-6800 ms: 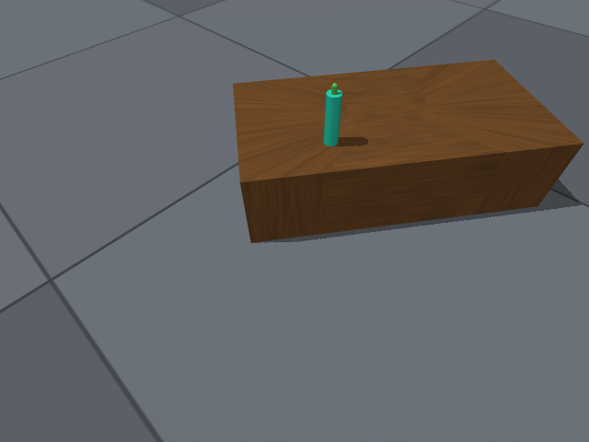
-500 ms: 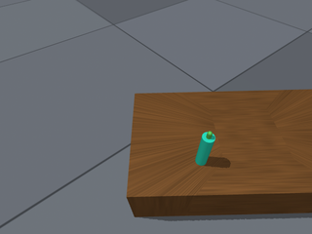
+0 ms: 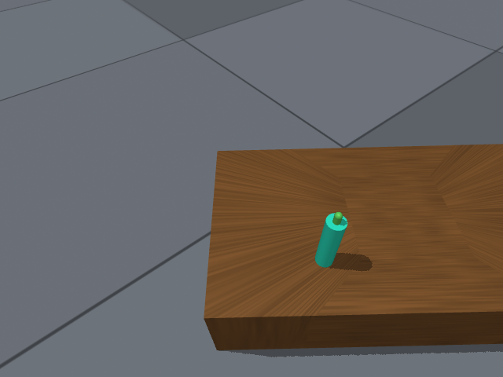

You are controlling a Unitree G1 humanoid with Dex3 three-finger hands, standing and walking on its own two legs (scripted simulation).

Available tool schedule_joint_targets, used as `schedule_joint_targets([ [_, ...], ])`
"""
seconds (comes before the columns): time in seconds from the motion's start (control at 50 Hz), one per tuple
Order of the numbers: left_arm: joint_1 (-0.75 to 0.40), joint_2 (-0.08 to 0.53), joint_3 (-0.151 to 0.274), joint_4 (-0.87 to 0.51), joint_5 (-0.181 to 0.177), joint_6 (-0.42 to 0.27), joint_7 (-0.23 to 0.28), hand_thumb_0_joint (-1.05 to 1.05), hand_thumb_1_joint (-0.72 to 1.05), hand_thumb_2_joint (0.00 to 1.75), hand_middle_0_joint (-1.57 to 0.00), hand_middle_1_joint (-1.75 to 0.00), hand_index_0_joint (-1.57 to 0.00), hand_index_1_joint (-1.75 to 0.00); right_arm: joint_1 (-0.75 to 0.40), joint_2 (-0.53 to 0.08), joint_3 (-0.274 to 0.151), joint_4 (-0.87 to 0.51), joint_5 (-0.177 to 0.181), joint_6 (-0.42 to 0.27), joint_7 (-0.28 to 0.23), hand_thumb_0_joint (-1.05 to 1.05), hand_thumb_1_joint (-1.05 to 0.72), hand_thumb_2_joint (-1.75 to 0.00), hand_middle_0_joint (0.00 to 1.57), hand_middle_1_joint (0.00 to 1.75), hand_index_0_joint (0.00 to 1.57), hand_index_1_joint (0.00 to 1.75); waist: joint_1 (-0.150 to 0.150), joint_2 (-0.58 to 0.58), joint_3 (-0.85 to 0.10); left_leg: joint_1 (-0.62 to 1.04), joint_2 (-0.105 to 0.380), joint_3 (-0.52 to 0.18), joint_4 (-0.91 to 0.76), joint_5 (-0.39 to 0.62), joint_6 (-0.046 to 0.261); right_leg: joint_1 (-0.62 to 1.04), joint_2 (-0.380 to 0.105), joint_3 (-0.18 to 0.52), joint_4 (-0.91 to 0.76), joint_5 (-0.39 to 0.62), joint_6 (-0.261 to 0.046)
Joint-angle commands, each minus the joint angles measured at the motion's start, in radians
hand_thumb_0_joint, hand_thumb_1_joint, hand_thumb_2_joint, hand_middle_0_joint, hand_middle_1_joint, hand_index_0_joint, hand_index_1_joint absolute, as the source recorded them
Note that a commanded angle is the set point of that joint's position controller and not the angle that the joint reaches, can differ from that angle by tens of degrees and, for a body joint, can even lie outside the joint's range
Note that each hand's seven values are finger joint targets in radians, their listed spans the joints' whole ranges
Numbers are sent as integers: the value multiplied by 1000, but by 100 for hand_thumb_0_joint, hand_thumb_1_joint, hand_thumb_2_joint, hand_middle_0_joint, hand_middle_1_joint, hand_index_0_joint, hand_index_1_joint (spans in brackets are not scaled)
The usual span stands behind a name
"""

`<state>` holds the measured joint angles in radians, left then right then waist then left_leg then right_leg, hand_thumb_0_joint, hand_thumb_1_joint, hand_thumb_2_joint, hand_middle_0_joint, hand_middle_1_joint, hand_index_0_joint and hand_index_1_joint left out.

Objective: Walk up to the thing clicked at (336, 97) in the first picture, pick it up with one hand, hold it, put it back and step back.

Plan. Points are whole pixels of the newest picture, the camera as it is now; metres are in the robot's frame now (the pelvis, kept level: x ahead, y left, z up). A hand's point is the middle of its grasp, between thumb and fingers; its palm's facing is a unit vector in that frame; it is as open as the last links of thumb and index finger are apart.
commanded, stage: go down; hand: right
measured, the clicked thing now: (330, 238) +0.53 -0.21 -0.30
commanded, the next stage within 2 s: none
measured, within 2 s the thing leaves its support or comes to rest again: neither
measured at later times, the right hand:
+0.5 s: hand out of the picture +0.14 -0.27 -0.16, palm faces +0.02 +0.94 -0.33, open 16.0 cm
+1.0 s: hand out of the picture +0.14 -0.27 -0.15, palm faces +0.06 +0.94 -0.34, open 17.5 cm
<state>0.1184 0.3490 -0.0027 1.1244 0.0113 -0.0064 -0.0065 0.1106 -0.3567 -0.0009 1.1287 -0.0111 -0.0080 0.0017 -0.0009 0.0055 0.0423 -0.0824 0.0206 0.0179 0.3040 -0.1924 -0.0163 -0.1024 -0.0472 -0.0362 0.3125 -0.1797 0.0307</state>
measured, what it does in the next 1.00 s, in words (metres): lowers itself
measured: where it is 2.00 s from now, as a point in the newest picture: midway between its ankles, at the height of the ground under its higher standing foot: outside the picture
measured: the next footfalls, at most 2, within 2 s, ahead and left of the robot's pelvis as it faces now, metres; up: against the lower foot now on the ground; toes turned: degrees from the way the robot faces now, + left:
none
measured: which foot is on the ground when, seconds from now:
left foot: down 0.00-1.00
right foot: down 0.00-1.00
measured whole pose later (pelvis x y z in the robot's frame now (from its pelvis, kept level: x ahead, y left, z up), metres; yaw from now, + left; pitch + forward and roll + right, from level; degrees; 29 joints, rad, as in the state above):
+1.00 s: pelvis +0.01 -0.01 -0.05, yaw -2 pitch +10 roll +2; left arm 0.24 0.24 -0.01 0.60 -0.03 -0.14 0.11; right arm 0.29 -0.35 -0.15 0.32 -0.04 0.43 0.06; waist 0.02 -0.02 -0.11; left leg -0.54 0.02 0.06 0.82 -0.45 -0.03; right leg -0.62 -0.06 0.03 0.90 -0.46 0.02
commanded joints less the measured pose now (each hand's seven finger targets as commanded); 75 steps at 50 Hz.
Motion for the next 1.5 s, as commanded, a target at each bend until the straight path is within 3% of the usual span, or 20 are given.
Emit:
schedule_joint_targets([
  [0.0,-20,62,29,-340,-53,-71,31,0,90,92,-22,-32,-22,-32,-391,-42,-71,-410,48,-109,-18,0,-74,-74,5,14,4,14,98,-56,19,-188,-20,6,31,122,6,-101,40,-26,34,62,-46],
  [0.02,21,86,34,-295,-62,-66,39,0,89,91,-21,-32,-21,-32,-425,-93,-80,-303,27,-99,-17,0,-66,-66,4,6,3,6,57,-2,-21,-160,-28,18,43,95,6,-89,40,-13,41,42,-45],
  [0.04,44,107,48,-295,-61,-55,46,0,88,92,-21,-31,-21,-32,-298,-168,-119,-202,3,-71,-14,0,-58,-58,4,6,4,6,49,-16,-7,-185,-18,14,51,51,8,-115,49,-12,59,4,-47],
  [0.08,91,122,77,-335,-53,-45,52,0,89,90,-21,-31,-22,-31,-269,-249,-190,-79,-27,-29,1,0,-42,-42,5,5,4,5,30,17,-96,-188,-12,13,100,55,10,-160,53,-9,125,39,-49],
  [0.12,157,107,98,-371,-33,-46,54,0,90,90,-21,-31,-21,-31,-202,-260,-234,-141,-86,-28,18,0,-26,-26,8,4,6,4,-8,12,-265,-120,-10,9,143,132,13,-150,56,-15,168,130,-41],
  [0.16,147,82,89,-411,-33,-50,54,0,91,88,-20,-31,-21,-30,-88,-235,-246,-143,-103,12,30,0,-15,-14,9,4,6,4,-38,-52,-271,-96,-9,18,156,170,20,-149,64,-19,173,178,-31],
  [0.2,118,79,84,-461,-38,-58,57,0,92,87,-20,-30,-21,-29,-115,-212,-234,-218,-102,60,34,0,-5,-9,10,3,7,3,-30,-47,-276,-98,-18,21,151,182,22,-150,57,-15,171,186,-31],
  [0.32,67,66,70,-552,-51,-79,64,0,90,89,-21,-31,-20,-31,-119,-136,-176,-385,-74,191,58,0,29,-5,7,4,6,4,-1,-29,-152,-220,-35,39,149,14,26,-217,40,1,169,23,-40],
  [0.34,86,68,71,-548,-48,-81,63,0,90,89,-21,-31,-20,-31,-82,-181,-218,-378,-79,205,57,0,36,-5,6,5,5,5,-6,-37,-158,-216,-34,40,156,1,27,-228,41,4,177,11,-42],
  [0.42,89,57,68,-561,-42,-109,67,0,90,89,-20,-30,-20,-30,-120,-159,-193,-518,-79,219,60,0,51,-5,4,6,4,6,17,-49,-195,-254,-34,36,207,13,24,-219,36,11,220,17,-43],
  [0.44,94,55,65,-566,-39,-114,70,0,90,89,-21,-31,-20,-31,-102,-185,-221,-530,-83,222,54,0,52,-4,4,6,4,6,17,-47,-214,-263,-34,36,227,36,23,-219,35,14,241,44,-44],
  [0.54,114,50,67,-560,-29,-146,85,0,90,90,-20,-31,-20,-31,-36,-193,-235,-644,-83,242,37,0,56,-3,4,5,4,5,18,-81,-284,-282,-29,40,299,105,18,-231,32,25,320,123,-37],
  [0.62,104,51,65,-573,-31,-157,97,0,91,89,-20,-30,-20,-31,12,-157,-209,-713,-56,282,45,0,57,-2,4,5,4,5,22,-81,-292,-318,-35,52,340,111,19,-245,23,38,355,158,-29],
  [0.66,101,51,63,-587,-33,-161,106,0,90,89,-20,-30,-20,-30,31,-182,-219,-750,-59,301,47,0,58,-2,5,5,4,5,19,-81,-297,-320,-30,49,349,130,16,-262,27,37,380,171,-30],
  [0.78,79,44,51,-633,-39,-172,119,0,90,89,-20,-30,-20,-30,106,-186,-214,-846,-42,370,59,0,54,-2,5,5,4,5,15,-75,-263,-371,-30,51,376,66,15,-333,31,42,418,88,-34],
  [0.96,98,37,49,-673,-37,-194,135,0,90,89,-20,-30,-20,-30,179,-188,-226,-981,-28,430,53,0,51,-3,5,5,4,5,25,-96,-307,-420,-29,57,442,84,13,-372,27,58,492,130,-33],
  [1.08,92,36,44,-694,-37,-211,152,0,90,89,-20,-30,-20,-30,198,-192,-230,-1058,-19,453,54,0,53,-4,5,5,4,5,31,-99,-285,-466,-32,60,453,5,14,-421,29,64,501,29,-33],
  [1.24,103,26,41,-701,-33,-243,173,0,90,89,-20,-30,-20,-30,248,-201,-248,-1111,-15,479,47,0,52,-3,6,5,5,5,25,-93,-319,-468,-31,62,470,1,14,-442,31,70,526,21,-35],
  [1.34,93,33,37,-702,-32,-258,183,0,90,89,-20,-30,-20,-30,240,-196,-247,-1141,-6,487,49,0,52,-4,5,5,5,5,27,-113,-278,-509,-37,70,468,-94,17,-469,27,79,506,-75,-33],
  [1.48,98,24,34,-701,-29,-278,198,0,89,90,-20,-30,-20,-31,259,-197,-257,-1162,-3,492,47,0,54,-4,4,5,4,5,37,-96,-300,-497,-34,67,468,-64,13,-471,30,75,529,-54,-39],
])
